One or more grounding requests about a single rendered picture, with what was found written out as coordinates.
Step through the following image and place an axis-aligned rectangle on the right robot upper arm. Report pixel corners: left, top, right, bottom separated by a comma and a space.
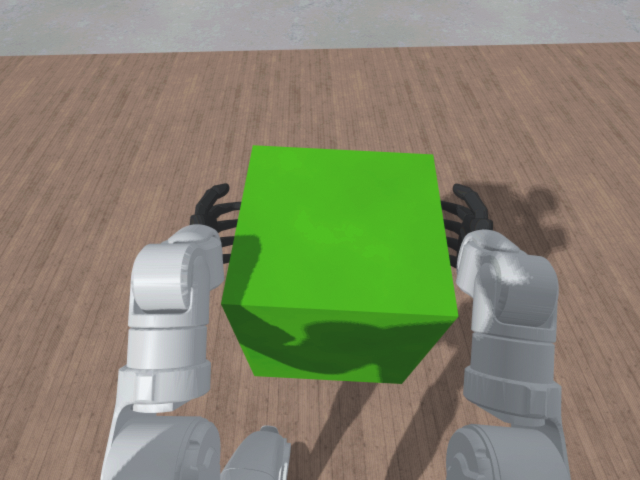
446, 424, 569, 480

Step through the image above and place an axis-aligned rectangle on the carton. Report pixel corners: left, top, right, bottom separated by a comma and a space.
221, 145, 458, 384

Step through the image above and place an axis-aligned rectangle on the left robot thigh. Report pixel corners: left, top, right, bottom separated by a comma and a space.
220, 431, 291, 480

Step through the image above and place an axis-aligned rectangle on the robot right hand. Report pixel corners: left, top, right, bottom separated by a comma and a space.
441, 184, 493, 268

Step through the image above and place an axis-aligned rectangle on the robot left hand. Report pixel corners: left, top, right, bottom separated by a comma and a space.
190, 183, 241, 264

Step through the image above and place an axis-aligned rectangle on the left robot upper arm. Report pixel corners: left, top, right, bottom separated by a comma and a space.
102, 416, 221, 480

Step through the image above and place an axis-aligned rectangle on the left robot shin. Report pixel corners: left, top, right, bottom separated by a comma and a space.
260, 425, 279, 434

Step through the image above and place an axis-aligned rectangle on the left robot forearm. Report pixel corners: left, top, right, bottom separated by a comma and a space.
100, 224, 224, 480

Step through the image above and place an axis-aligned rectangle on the right robot forearm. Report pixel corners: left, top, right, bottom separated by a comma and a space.
456, 230, 571, 480

